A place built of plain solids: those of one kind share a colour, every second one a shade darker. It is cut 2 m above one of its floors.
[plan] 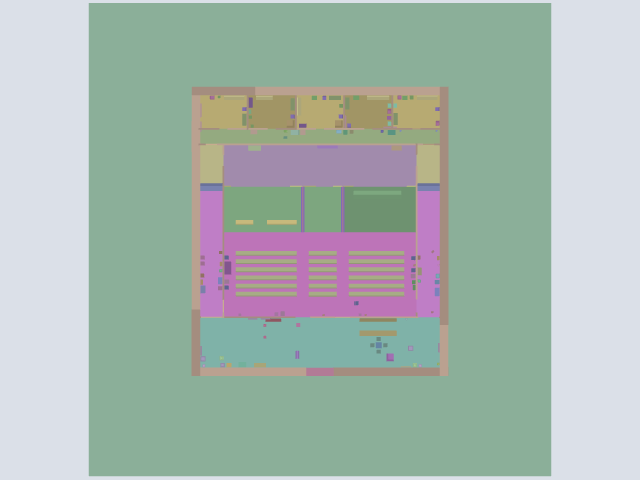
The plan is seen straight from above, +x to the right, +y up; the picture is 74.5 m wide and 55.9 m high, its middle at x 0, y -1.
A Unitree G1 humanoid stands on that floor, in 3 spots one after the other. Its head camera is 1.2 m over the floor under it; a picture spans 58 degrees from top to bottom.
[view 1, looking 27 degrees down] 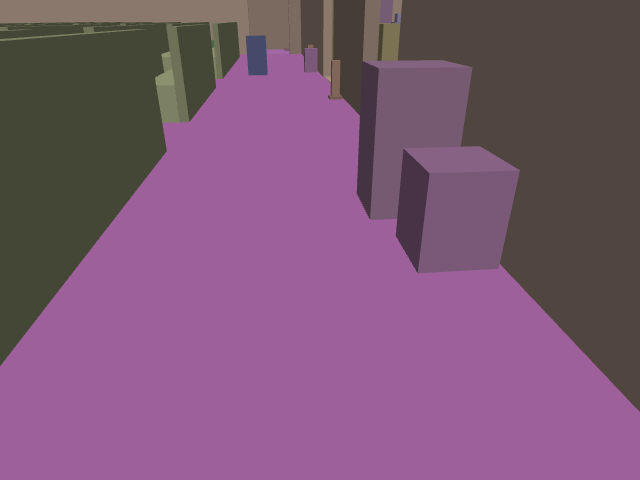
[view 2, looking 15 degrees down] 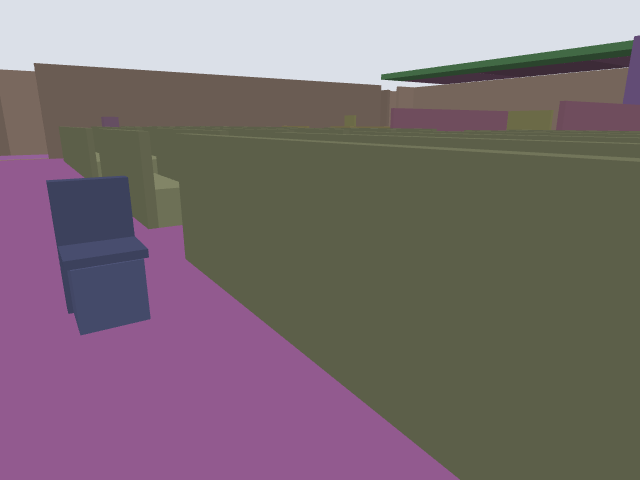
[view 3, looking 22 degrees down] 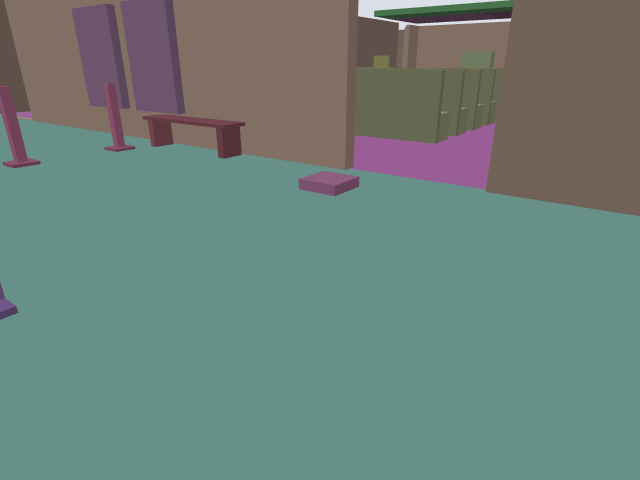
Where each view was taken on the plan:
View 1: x -7.20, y -8.70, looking -6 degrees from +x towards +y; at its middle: floor_parterre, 2.64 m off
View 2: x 7.20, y -8.70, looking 146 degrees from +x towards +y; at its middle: seats_parterre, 2.04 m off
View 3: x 0.00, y -14.54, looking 126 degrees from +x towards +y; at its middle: floor_foyer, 3.20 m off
